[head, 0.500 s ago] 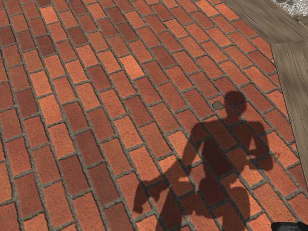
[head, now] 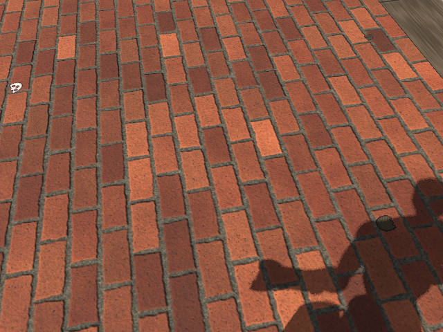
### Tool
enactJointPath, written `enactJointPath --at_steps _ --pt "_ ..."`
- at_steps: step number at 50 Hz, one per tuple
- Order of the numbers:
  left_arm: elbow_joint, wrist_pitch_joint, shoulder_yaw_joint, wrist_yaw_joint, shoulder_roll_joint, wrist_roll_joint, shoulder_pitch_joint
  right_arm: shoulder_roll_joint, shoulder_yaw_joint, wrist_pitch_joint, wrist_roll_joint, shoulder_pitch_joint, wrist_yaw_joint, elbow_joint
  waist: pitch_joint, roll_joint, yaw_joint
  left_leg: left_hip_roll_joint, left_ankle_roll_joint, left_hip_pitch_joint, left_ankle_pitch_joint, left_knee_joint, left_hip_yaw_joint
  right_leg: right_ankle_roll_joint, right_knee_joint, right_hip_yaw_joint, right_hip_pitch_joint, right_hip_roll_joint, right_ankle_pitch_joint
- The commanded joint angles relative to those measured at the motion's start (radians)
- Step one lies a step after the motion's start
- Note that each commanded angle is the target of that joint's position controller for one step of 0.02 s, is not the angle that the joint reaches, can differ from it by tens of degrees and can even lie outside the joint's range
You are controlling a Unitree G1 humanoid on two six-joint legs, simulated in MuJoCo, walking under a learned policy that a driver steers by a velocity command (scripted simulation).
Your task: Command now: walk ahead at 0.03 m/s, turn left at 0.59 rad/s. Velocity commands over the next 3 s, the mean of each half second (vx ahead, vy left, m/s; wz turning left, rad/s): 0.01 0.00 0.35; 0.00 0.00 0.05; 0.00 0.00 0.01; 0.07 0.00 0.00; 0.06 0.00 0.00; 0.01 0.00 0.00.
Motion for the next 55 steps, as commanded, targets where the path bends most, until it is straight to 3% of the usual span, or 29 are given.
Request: enactJointPath --at_steps 1,3,5,8,10,13,15,16,17,18,19,20,22,24,26,28,30,31,32,33,34,35,37,46,55 --pt "-0.082 -0.006 0.046 0.008 0.145 0.002 -0.006 -0.173 -0.058 -0.010 0.004 0.071 -0.001 -0.047 -0.108 -0.172 -0.009 0.071 -0.065 -0.193 -0.104 0.396 0.045 -0.241 -0.169 0.310 0.246 -0.360 0.505" --pt "-0.086 0.004 0.038 0.015 0.124 -0.020 -0.038 -0.126 -0.050 0.014 0.009 0.070 -0.006 -0.038 -0.077 -0.155 -0.008 0.094 -0.101 -0.212 -0.017 0.444 0.072 -0.195 -0.159 0.183 0.241 -0.290 0.475" --pt "-0.080 0.017 0.042 0.022 0.132 -0.013 -0.028 -0.078 -0.035 0.020 0.017 0.032 -0.001 -0.060 -0.065 -0.188 0.011 0.106 -0.117 -0.195 0.034 0.367 0.134 -0.194 -0.181 0.095 0.240 -0.249 0.461" --pt "-0.063 0.030 0.053 0.023 0.154 -0.013 0.000 -0.039 -0.017 0.014 0.008 -0.023 0.005 -0.092 -0.104 -0.224 0.043 0.129 -0.118 -0.112 0.013 0.187 0.158 -0.221 -0.173 0.070 0.280 -0.266 0.482" --pt "-0.060 0.033 0.060 0.015 0.175 -0.022 -0.013 -0.032 -0.010 0.012 0.002 -0.025 0.012 -0.096 -0.121 -0.241 0.046 0.138 -0.102 -0.013 0.014 0.060 0.183 -0.229 -0.172 0.057 0.259 -0.281 0.488" --pt "-0.042 0.033 0.060 0.002 0.185 -0.042 -0.015 -0.047 -0.015 0.013 0.001 0.003 0.021 -0.082 -0.116 -0.248 0.040 0.130 -0.070 0.093 0.082 -0.138 0.214 -0.226 -0.151 0.067 0.244 -0.292 0.434" --pt "-0.025 0.033 0.050 0.000 0.166 -0.060 -0.018 -0.040 -0.016 0.010 -0.003 0.064 0.027 -0.050 -0.103 -0.219 0.001 0.110 -0.019 0.252 0.290 -0.409 0.240 -0.172 -0.102 0.038 0.177 -0.260 0.345" --pt "-0.002 0.026 0.037 -0.004 0.131 -0.050 0.036 -0.066 -0.019 0.009 -0.009 0.072 0.023 -0.054 -0.119 -0.152 0.009 0.162 0.011 0.382 0.410 -0.459 0.160 -0.098 -0.058 0.006 0.091 -0.226 0.216" --pt "-0.018 0.016 0.009 -0.017 0.056 0.005 0.061 -0.150 -0.031 0.010 -0.020 0.088 0.008 -0.070 -0.174 0.120 0.046 0.397 0.083 0.525 0.739 -0.431 -0.106 0.004 0.144 -0.095 -0.062 -0.128 -0.134" --pt "-0.048 0.016 0.011 -0.008 0.068 -0.001 -0.010 -0.119 -0.016 -0.003 -0.046 0.046 0.015 -0.066 -0.141 0.223 0.016 0.505 0.251 0.363 0.708 -0.448 -0.186 0.045 0.210 -0.065 -0.110 -0.081 -0.389" --pt "-0.043 0.023 0.027 0.001 0.130 -0.017 -0.043 -0.087 -0.008 -0.022 -0.054 0.022 0.021 -0.070 -0.100 0.159 -0.009 0.471 0.274 0.309 0.606 -0.479 -0.172 0.060 0.302 -0.032 -0.101 -0.095 -0.390" --pt "-0.030 0.029 0.035 0.003 0.139 -0.025 -0.040 -0.061 0.002 -0.036 -0.052 -0.001 0.021 -0.051 -0.080 0.150 0.004 0.427 0.243 0.296 0.561 -0.483 -0.123 0.065 0.346 -0.016 -0.107 -0.096 -0.356" --pt "0.005 0.045 0.043 0.014 0.139 -0.018 0.003 -0.067 0.003 -0.051 -0.030 -0.045 0.018 -0.037 -0.055 0.135 0.020 0.384 0.203 0.282 0.597 -0.470 -0.066 0.082 0.368 -0.003 -0.103 -0.098 -0.284" --pt "0.026 0.045 0.035 0.010 0.104 -0.023 0.035 -0.045 0.011 -0.051 -0.028 -0.057 0.013 -0.019 -0.069 0.111 0.037 0.348 0.194 0.261 0.685 -0.447 -0.005 0.092 0.340 -0.015 -0.035 -0.089 -0.234" --pt "0.030 0.041 0.021 0.006 0.073 -0.028 0.019 -0.033 0.013 -0.045 -0.027 -0.056 0.012 -0.004 -0.077 0.110 0.021 0.332 0.193 0.279 0.697 -0.425 0.013 0.092 0.231 -0.033 0.008 -0.083 -0.212" --pt "0.034 0.039 0.017 0.004 0.071 -0.032 0.009 -0.032 0.015 -0.039 -0.025 -0.046 0.011 0.014 -0.084 0.104 0.010 0.340 0.202 0.297 0.673 -0.412 -0.012 0.088 0.116 -0.043 0.052 -0.074 -0.175" --pt "0.055 0.035 0.011 -0.001 0.063 -0.027 0.047 -0.019 0.022 -0.036 -0.014 -0.056 0.012 0.033 -0.078 0.080 0.043 0.316 0.166 0.266 0.568 -0.400 -0.007 0.068 -0.119 -0.056 0.168 -0.064 0.038" --pt "0.058 0.032 0.012 -0.001 0.090 -0.012 0.049 -0.009 0.024 -0.042 -0.015 -0.022 0.014 0.050 -0.080 0.042 0.035 0.291 0.120 0.233 0.465 -0.403 -0.005 0.050 -0.158 -0.020 0.240 -0.086 0.184" --pt "0.051 0.033 0.021 0.003 0.145 -0.007 0.051 -0.007 0.025 -0.050 -0.030 0.008 0.019 0.060 -0.073 -0.034 0.002 0.242 0.077 0.196 0.344 -0.382 0.029 0.024 -0.139 0.027 0.278 -0.141 0.326" --pt "0.076 0.032 0.034 -0.002 0.180 -0.019 0.034 -0.009 0.020 -0.051 -0.030 0.031 0.020 0.067 -0.052 -0.141 -0.033 0.184 0.043 0.218 0.263 -0.406 0.092 -0.014 -0.097 0.002 0.196 -0.125 0.183" --pt "0.067 0.027 0.024 -0.009 0.126 -0.022 0.021 -0.034 0.019 -0.048 -0.033 -0.021 0.017 0.076 -0.028 -0.101 0.012 0.173 0.021 0.246 0.243 -0.378 0.105 -0.024 -0.119 -0.002 0.146 -0.106 0.089" --pt "0.078 0.022 0.016 -0.010 0.101 -0.013 0.019 -0.028 0.016 -0.044 -0.027 -0.043 0.013 0.075 -0.021 -0.097 0.013 0.171 0.020 0.251 0.247 -0.366 0.112 -0.016 -0.134 0.000 0.129 -0.104 0.056" --pt "0.089 0.009 0.011 -0.008 0.090 -0.012 0.014 -0.016 0.016 -0.031 -0.024 -0.041 0.004 0.089 -0.010 -0.097 0.014 0.175 0.025 0.247 0.295 -0.361 0.109 0.000 -0.140 -0.008 0.129 -0.094 0.071" --pt "0.151 0.005 0.001 0.008 0.081 -0.018 0.040 -0.010 0.010 -0.032 -0.019 -0.002 -0.005 0.191 -0.001 -0.034 0.020 0.176 0.010 0.248 0.327 -0.371 0.115 0.000 -0.133 -0.022 0.145 -0.074 0.053" --pt "0.217 0.009 -0.005 0.010 0.067 -0.021 0.049 -0.014 0.011 -0.036 -0.015 0.025 -0.014 0.290 0.007 -0.029 0.017 0.175 0.004 0.259 0.348 -0.378 0.124 -0.004 -0.139 -0.035 0.151 -0.058 0.064"
Next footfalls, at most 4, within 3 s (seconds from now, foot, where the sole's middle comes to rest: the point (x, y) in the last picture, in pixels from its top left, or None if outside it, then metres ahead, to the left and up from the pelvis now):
0.32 left None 0.02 0.14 -0.77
0.62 right None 0.05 -0.11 -0.77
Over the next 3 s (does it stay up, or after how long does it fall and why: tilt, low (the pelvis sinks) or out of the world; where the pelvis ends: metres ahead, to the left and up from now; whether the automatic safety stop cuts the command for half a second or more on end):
stays up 0.01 0.00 0.01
